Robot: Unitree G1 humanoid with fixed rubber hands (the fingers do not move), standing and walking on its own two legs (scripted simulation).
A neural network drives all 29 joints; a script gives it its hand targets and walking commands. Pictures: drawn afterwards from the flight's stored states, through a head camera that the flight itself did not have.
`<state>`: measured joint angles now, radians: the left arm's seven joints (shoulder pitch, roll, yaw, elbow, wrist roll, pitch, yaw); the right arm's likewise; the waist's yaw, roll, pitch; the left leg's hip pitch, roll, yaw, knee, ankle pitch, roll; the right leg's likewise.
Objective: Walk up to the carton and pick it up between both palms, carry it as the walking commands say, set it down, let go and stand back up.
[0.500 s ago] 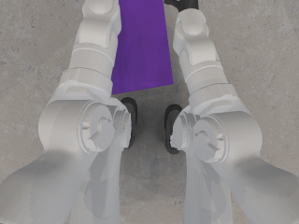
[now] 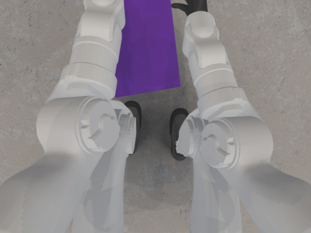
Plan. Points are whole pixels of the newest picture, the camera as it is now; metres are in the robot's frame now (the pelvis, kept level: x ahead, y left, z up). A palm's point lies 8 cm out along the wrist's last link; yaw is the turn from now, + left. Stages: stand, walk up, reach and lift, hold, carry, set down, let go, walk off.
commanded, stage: set down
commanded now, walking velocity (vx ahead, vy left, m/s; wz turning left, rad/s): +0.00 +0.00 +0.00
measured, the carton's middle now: (141, 47) +0.44 +0.05 -0.34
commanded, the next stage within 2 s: none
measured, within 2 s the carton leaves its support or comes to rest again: rests again in 1.90 s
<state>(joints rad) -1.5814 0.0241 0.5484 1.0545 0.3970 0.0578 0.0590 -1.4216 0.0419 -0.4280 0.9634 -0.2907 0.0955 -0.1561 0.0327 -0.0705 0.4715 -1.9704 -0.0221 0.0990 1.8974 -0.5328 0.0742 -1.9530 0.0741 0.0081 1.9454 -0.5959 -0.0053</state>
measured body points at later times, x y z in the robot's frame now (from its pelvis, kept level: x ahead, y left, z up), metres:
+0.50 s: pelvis +0.00 +0.00 -0.01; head +0.38 +0.02 +0.21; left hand +0.56 +0.10 -0.19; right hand +0.52 -0.05 -0.23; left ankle +0.12 +0.09 -0.43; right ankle +0.10 -0.11 -0.43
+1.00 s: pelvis +0.00 +0.00 -0.02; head +0.38 +0.02 +0.21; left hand +0.57 +0.10 -0.20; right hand +0.52 -0.08 -0.24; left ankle +0.12 +0.09 -0.43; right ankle +0.10 -0.11 -0.43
